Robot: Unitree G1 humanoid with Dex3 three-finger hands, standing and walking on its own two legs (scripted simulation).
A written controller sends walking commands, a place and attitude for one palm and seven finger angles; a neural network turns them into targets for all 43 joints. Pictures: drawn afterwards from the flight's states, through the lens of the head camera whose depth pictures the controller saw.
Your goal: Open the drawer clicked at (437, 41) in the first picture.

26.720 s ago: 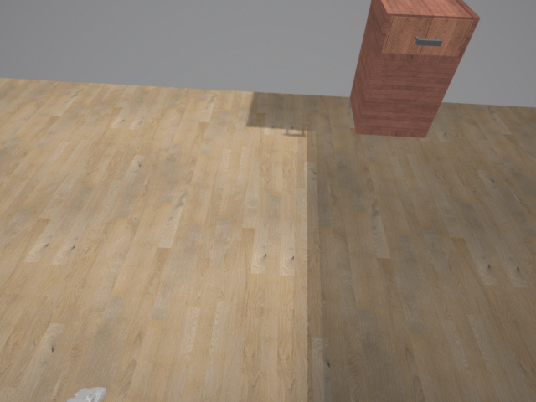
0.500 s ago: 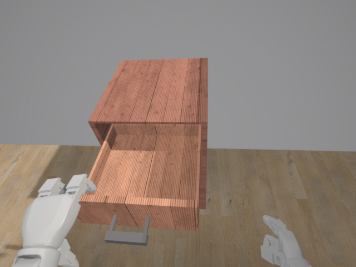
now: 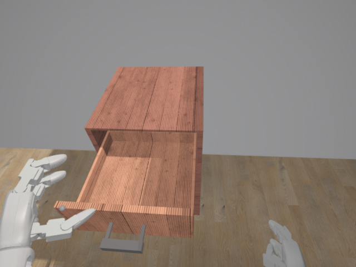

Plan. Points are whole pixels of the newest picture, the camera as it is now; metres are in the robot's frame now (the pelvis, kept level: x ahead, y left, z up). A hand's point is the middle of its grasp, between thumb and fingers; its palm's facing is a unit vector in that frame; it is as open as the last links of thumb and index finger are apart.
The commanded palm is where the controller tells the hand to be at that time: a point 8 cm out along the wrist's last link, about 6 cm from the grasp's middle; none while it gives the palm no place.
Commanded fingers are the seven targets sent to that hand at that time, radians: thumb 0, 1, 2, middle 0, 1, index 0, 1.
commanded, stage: draw the hand back to the body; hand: left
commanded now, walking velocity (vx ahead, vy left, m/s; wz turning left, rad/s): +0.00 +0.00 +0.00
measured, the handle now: (124, 236) +0.24 +0.20 -0.17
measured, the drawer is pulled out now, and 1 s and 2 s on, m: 0.30 0.30 0.30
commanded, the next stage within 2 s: step back with the hand held close in 0.52 s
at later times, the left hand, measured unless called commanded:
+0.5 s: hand (45, 206) +0.17 +0.24 +0.15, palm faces +0.40 -0.82 -0.40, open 7.6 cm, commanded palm +0.12 +0.28 +0.18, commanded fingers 0.00 0.90 0.90 -0.20 -0.30 -0.20 -0.30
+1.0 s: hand (37, 214) +0.16 +0.25 +0.15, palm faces +0.24 -0.81 -0.54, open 7.4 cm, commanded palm +0.10 +0.30 +0.18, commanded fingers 0.00 0.90 0.90 -0.20 -0.30 -0.20 -0.30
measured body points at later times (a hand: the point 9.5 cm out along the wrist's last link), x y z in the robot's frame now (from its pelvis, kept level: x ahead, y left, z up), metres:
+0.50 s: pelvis +0.00 +0.00 +0.00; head -0.01 -0.03 +0.45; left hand +0.15 +0.28 +0.18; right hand +0.20 -0.22 -0.08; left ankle -0.02 +0.12 -0.74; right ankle -0.05 -0.11 -0.74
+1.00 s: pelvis -0.03 +0.02 +0.00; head +0.01 +0.01 +0.45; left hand +0.14 +0.29 +0.18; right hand +0.15 -0.23 -0.09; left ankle -0.02 +0.12 -0.74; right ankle -0.05 -0.11 -0.74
